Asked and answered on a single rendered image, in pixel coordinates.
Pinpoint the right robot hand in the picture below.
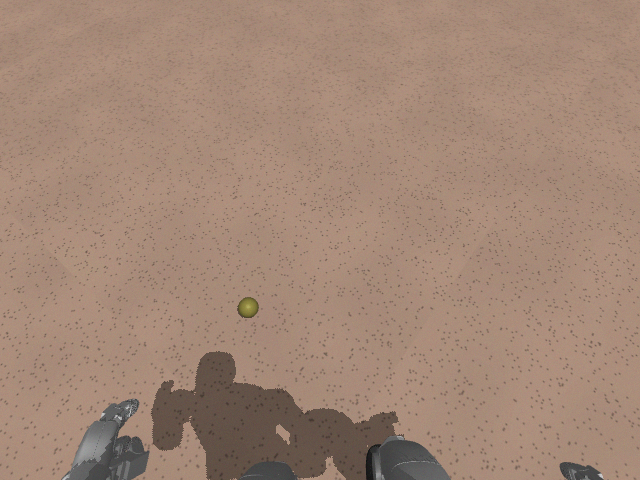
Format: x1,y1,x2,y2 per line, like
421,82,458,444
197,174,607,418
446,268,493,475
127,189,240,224
560,462,604,480

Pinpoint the left robot arm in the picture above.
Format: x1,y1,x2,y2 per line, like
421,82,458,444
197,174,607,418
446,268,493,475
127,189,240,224
61,463,112,480

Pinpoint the ball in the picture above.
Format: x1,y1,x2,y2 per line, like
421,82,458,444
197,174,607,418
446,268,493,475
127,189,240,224
238,297,259,318

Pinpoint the left robot hand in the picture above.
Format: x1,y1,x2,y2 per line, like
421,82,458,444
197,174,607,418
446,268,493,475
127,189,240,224
71,399,150,480

